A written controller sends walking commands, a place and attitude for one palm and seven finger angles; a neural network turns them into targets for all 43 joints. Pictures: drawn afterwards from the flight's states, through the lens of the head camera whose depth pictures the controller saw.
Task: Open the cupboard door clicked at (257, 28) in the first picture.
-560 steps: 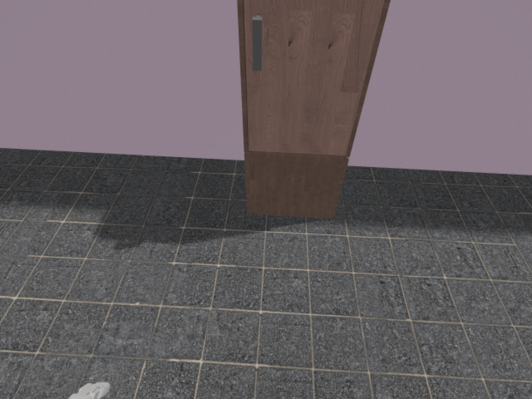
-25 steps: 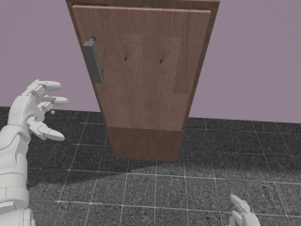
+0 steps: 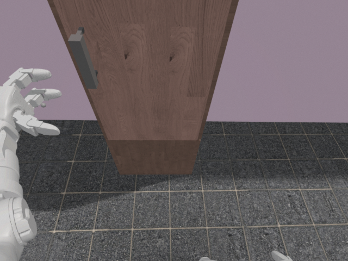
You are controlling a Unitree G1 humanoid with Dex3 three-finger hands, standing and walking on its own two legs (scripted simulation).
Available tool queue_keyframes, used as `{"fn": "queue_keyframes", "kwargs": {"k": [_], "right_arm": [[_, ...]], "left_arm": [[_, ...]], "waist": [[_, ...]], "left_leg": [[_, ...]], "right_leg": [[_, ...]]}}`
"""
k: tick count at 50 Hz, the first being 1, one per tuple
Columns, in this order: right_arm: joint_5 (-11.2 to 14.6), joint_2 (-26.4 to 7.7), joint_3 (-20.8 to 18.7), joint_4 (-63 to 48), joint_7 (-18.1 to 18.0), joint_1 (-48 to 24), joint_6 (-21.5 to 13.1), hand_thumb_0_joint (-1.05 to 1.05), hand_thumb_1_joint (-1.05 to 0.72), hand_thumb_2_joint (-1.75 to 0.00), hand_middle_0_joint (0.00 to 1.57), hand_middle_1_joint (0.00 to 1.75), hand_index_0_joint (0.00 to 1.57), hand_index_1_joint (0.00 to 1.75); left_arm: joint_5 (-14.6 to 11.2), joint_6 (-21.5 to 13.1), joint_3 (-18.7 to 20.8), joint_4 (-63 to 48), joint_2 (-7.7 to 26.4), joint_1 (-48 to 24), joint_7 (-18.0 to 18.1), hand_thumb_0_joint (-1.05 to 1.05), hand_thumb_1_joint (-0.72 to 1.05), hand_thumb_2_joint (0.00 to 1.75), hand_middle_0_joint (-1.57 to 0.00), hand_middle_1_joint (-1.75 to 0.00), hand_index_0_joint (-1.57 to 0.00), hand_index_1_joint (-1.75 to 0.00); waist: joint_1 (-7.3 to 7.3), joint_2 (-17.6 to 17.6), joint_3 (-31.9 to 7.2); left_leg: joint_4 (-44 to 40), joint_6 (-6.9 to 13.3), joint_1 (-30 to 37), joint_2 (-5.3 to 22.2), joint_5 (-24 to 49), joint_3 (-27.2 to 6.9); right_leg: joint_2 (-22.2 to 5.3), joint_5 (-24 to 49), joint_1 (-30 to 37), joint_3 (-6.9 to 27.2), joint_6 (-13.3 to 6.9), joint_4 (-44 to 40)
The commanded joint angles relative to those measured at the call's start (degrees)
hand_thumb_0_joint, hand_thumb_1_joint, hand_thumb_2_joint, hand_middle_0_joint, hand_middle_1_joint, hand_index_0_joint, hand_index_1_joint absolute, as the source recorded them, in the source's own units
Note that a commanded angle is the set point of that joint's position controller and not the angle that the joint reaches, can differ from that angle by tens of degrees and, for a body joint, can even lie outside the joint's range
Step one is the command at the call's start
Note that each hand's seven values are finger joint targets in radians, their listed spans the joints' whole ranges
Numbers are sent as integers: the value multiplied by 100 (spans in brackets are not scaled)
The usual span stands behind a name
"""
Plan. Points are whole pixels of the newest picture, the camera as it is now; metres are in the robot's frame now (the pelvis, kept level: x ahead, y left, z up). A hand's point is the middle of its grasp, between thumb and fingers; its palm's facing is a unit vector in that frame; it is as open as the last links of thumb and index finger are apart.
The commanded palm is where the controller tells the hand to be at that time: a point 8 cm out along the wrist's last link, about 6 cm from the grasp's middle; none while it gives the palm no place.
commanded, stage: move the hooked fingers beside the handle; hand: left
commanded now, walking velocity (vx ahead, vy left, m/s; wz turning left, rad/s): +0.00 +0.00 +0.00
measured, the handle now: (87, 59) +0.59 +0.23 +0.11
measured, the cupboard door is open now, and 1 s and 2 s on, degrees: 0 0 0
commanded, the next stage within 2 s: slide the fingers in behind the handle in 1.60 s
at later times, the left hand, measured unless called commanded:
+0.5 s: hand (50, 79) +0.49 +0.29 +0.13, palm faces +0.01 -1.00 +0.00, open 14.0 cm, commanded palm +0.48 +0.34 +0.11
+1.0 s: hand (55, 73) +0.54 +0.30 +0.11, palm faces +0.01 -1.00 +0.00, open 14.0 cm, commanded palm +0.52 +0.35 +0.11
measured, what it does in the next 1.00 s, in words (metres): stands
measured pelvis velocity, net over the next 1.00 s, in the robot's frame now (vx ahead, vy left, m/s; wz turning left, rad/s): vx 0.02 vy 0.02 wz -0.04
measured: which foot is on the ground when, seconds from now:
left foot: down 0.00-1.00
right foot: down 0.00-1.00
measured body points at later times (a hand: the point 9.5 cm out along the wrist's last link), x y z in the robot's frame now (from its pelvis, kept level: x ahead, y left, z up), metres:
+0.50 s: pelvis +0.00 +0.01 -0.01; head +0.11 +0.03 +0.43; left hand +0.48 +0.35 +0.13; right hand +0.01 -0.27 -0.11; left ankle -0.01 +0.11 -0.71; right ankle +0.02 -0.12 -0.71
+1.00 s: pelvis +0.02 +0.02 -0.01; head +0.16 +0.04 +0.41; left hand +0.53 +0.35 +0.11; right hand -0.02 -0.25 -0.11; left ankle -0.01 +0.11 -0.71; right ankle +0.02 -0.12 -0.71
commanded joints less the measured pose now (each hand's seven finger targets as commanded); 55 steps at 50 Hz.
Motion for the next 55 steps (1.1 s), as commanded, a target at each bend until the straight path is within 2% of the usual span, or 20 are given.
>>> {"fn": "queue_keyframes", "kwargs": {"k": [1,3,5,10,12,15,19,21,22,25,28,30,33,37,40,44,48,51,54,55], "right_arm": [[-42,-983,-416,-594,-64,460,-87,0,-90,-90,20,30,20,30],[-44,-971,-435,-585,-46,508,-44,0,-90,-90,20,30,20,30],[-57,-1000,-440,-508,-66,591,26,0,-90,-90,20,30,20,30],[-63,-1043,-433,-395,-80,721,161,0,-90,-90,20,30,20,30],[-61,-1081,-433,-348,-75,804,228,0,-90,-90,20,30,20,30],[-92,-1067,-414,-326,-79,875,290,0,-90,-90,20,30,20,30],[-134,-1105,-413,-295,-53,1050,418,0,-90,-90,20,30,20,30],[-151,-1097,-417,-289,-32,1102,484,0,-90,-90,20,30,20,30],[-153,-1087,-412,-299,-9,1126,515,0,-90,-90,20,30,20,30],[-153,-1117,-383,-278,1,1192,638,0,-90,-90,20,30,20,30],[-143,-1162,-377,-327,-1,1277,733,0,-90,-90,20,30,20,30],[-165,-1168,-361,-336,-22,1353,775,0,-90,-90,20,30,20,30],[-212,-1179,-407,-285,6,1518,843,0,-90,-90,20,30,20,30],[-237,-1179,-392,-150,41,1621,946,0,-90,-90,20,30,20,30],[-238,-1163,-364,-214,62,1671,999,0,-90,-90,20,30,20,30],[-246,-1184,-359,-368,100,1667,1093,0,-90,-90,20,30,20,30],[-270,-1178,-419,-499,155,1661,1137,0,-90,-90,20,30,20,30],[-279,-1181,-483,-476,208,1663,1147,0,-90,-90,20,30,20,30],[-239,-1154,-456,-432,242,1600,1186,0,-90,-90,20,30,20,30],[-225,-1139,-452,-438,237,1594,1198,0,-90,-90,20,30,20,30]], "left_arm": [[1,-562,514,-1044,2293,-2469,-6,0,-50,30,-30,-120,-30,-120],[19,-693,319,-1070,2085,-2613,-53,0,-50,30,-30,-120,-30,-120],[-23,-758,337,-898,2143,-2884,-107,0,-50,30,-30,-120,-30,-120],[15,-590,157,-319,2030,-3162,-204,0,-50,30,-30,-120,-30,-120],[123,-499,264,-69,2304,-3303,-164,0,-50,30,-30,-120,-30,-120],[266,-563,100,-162,2318,-3845,-57,0,-50,30,-30,-120,-30,-120],[364,-751,527,-92,2932,-4052,48,0,-50,30,-30,-120,-30,-120],[358,-821,601,-157,3058,-4159,9,0,-50,30,-30,-120,-30,-120],[388,-790,499,1,2925,-4041,-27,0,-50,30,-30,-120,-30,-120],[481,-610,427,513,2984,-4019,-82,0,-50,30,-30,-120,-30,-120],[590,-412,386,710,3147,-4108,-112,0,-50,30,-30,-120,-30,-120],[591,-451,382,635,3196,-4404,-115,0,-50,30,-30,-120,-30,-120],[621,-649,518,193,3397,-4765,-103,0,-50,30,-30,-120,-30,-120],[623,-623,381,530,3244,-4902,-140,0,-50,30,-30,-120,-30,-120],[622,-419,262,864,3013,-4476,-188,0,-50,30,-30,-120,-30,-120],[729,-290,622,729,3579,-4196,-145,0,-50,30,-30,-120,-30,-120],[689,-586,1015,16,3959,-4257,-31,0,-50,30,-30,-120,-30,-120],[603,-763,1140,-311,3952,-4218,-8,0,-50,30,-30,-120,-30,-120],[513,-642,800,-35,3437,-4031,-152,0,-50,30,-30,-120,-30,-120],[450,-593,693,2,3246,-3965,-223,0,-50,30,-30,-120,-30,-120]], "waist": [[68,592,-2067],[-11,770,-2189],[-103,636,-2163],[-247,634,-1960],[-288,406,-1895],[-400,805,-1960],[-373,720,-2542],[-335,1016,-2853],[-354,1112,-2800],[-454,858,-2283],[-535,776,-2122],[-593,822,-2220],[-623,1315,-2906],[-777,1359,-2737],[-720,1160,-2572],[-569,1001,-2630],[-440,1357,-3106],[-429,1588,-3355],[-520,1408,-3005],[-512,1556,-2940]], "left_leg": [[-417,37,580,-94,1954,-200],[-360,23,823,-70,2117,-204],[-304,33,797,-46,2150,-233],[-298,42,733,-28,2003,-300],[-293,62,473,-26,1777,-325],[-241,37,600,-18,1913,-346],[-107,12,654,14,2205,-390],[-38,-24,860,25,2605,-395],[-9,-25,895,22,2667,-367],[-12,24,509,28,2483,-370],[-17,76,229,23,2154,-328],[8,57,316,36,2336,-381],[151,-39,936,98,2952,-450],[268,-99,1067,163,3262,-521],[215,-50,833,139,3217,-504],[224,31,361,95,2905,-374],[309,-33,723,115,3446,-391],[397,-117,1184,170,3990,-467],[384,-74,1136,172,3863,-442],[393,-70,1227,165,4014,-439]], "right_leg": [[117,1801,1180,201,-140,-122],[148,1801,975,177,-138,-115],[179,1783,864,157,-140,-95],[182,1536,480,90,-136,-130],[160,1428,489,103,-102,-148],[164,1393,258,97,-121,-101],[189,1613,473,124,-102,12],[208,1853,522,128,-113,72],[216,1864,426,120,-112,67],[238,1785,288,87,-112,28],[214,1661,198,108,-69,-31],[243,1716,151,82,-95,17],[273,1843,-18,67,-97,81],[315,1799,-375,12,-87,58],[324,1853,-277,-29,-104,61],[304,2034,72,17,-79,112],[334,2352,245,35,-112,213],[379,2409,124,9,-124,244],[388,2309,-19,-21,-86,160],[392,2346,-83,-17,-108,141]]}}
